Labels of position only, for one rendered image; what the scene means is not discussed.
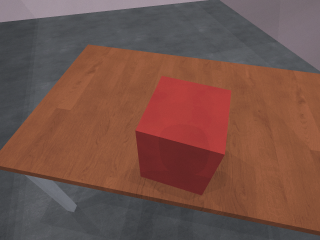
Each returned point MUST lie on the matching carton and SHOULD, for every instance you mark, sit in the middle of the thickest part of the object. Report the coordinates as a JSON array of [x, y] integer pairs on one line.
[[181, 137]]

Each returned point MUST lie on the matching table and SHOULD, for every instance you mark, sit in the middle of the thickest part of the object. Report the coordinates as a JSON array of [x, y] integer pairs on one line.
[[83, 133]]

